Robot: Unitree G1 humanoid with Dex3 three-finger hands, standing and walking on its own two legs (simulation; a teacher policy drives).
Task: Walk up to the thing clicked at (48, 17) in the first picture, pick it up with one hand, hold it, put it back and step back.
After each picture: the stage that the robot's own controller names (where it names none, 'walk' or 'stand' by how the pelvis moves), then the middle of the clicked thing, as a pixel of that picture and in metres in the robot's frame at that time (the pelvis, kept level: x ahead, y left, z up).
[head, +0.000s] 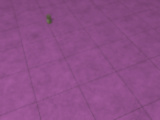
stand; (49, 19) +1.93 +0.47 -0.72
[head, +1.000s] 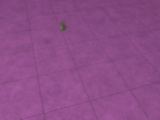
walk; (62, 26) +1.85 +0.19 -0.70
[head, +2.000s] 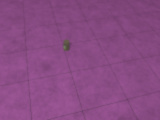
walk; (66, 45) +1.30 +0.16 -0.71
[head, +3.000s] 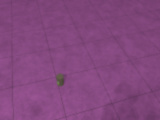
walk; (60, 80) +0.88 +0.20 -0.71
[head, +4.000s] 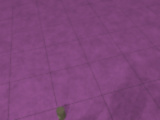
walk; (61, 113) +0.58 +0.21 -0.71
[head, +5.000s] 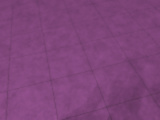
stand; out of the picture +0.43 +0.21 -0.70
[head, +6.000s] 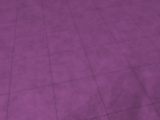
stand; out of the picture +0.41 +0.20 -0.72
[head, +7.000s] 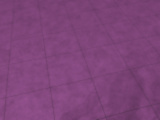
stand; out of the picture +0.38 +0.21 -0.73
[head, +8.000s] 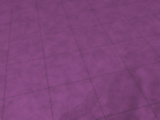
stand; out of the picture +0.38 +0.21 -0.73
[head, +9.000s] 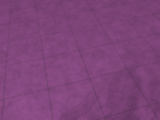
stand; out of the picture +0.37 +0.22 -0.73
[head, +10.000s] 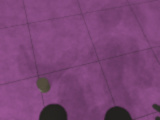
go down; (43, 85) +0.43 +0.22 -0.48
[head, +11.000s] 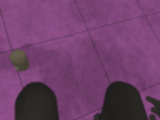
go down; (20, 61) +0.45 +0.27 -0.31
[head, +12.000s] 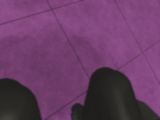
close in; out of the picture +0.42 +0.31 -0.23
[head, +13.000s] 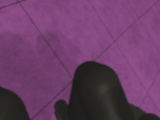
close; out of the picture +0.41 +0.33 -0.21
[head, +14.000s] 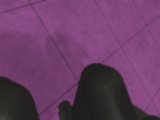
lift; out of the picture +0.39 +0.30 -0.21
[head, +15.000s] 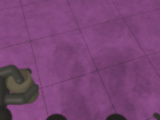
lift; (24, 87) +0.33 +0.20 -0.01
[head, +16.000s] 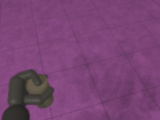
hold; (41, 92) +0.33 +0.16 +0.01
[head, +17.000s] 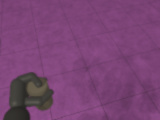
hold; (41, 94) +0.33 +0.17 +0.00
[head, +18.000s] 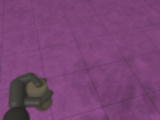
crouch; (40, 95) +0.33 +0.17 +0.00
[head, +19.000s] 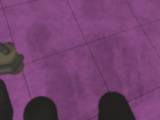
crouch; (10, 60) +0.43 +0.24 -0.09
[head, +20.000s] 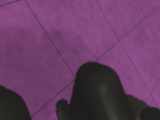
lower; out of the picture +0.39 +0.34 -0.22
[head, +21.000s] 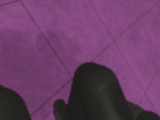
lower; out of the picture +0.39 +0.34 -0.22
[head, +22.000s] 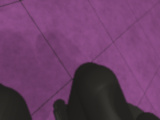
lower; out of the picture +0.39 +0.34 -0.22
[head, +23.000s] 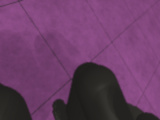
lower; out of the picture +0.39 +0.34 -0.22
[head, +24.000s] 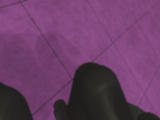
loosen; out of the picture +0.39 +0.34 -0.22
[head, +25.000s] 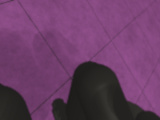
withdraw; out of the picture +0.38 +0.33 -0.22
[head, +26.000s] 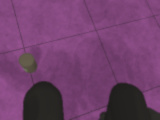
walk; (28, 63) +0.44 +0.27 -0.33
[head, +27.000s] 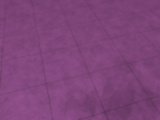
stand; out of the picture +0.37 +0.20 -0.66
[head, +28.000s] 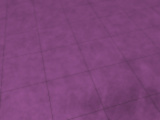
stand; out of the picture +0.39 +0.22 -0.67
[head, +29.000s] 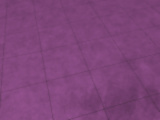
stand; out of the picture +0.38 +0.22 -0.67
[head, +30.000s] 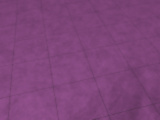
stand; out of the picture +0.39 +0.20 -0.72
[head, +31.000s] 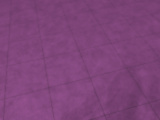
stand; out of the picture +0.37 +0.23 -0.73
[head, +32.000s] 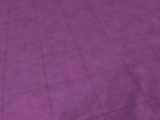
walk; out of the picture +0.36 +0.23 -0.73
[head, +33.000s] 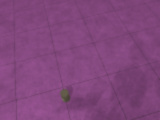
walk; (65, 95) +0.59 +0.21 -0.70
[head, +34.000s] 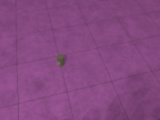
walk; (60, 60) +0.97 +0.21 -0.70
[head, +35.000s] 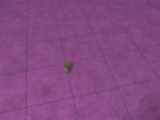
stand; (67, 67) +1.01 +0.19 -0.70
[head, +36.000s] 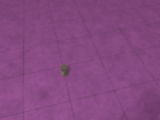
stand; (64, 70) +0.99 +0.21 -0.73
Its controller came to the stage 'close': yes
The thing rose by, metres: 0.70
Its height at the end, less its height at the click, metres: +0.00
